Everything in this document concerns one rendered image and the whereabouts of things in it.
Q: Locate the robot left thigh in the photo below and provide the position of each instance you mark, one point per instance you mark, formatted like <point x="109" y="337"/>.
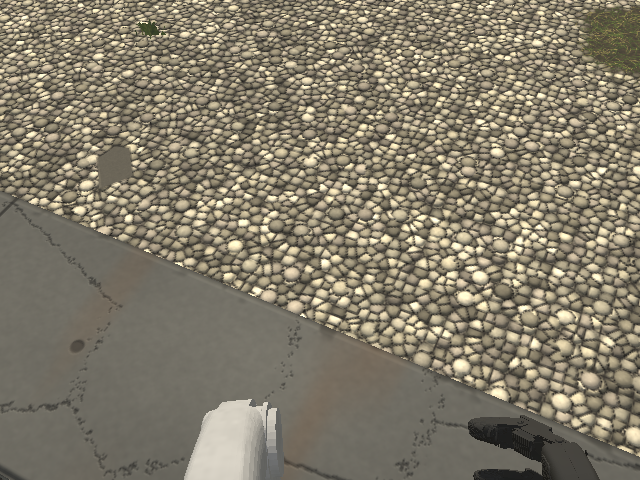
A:
<point x="239" y="441"/>

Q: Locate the robot right hand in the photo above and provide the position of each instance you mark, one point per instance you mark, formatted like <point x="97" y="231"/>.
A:
<point x="561" y="460"/>

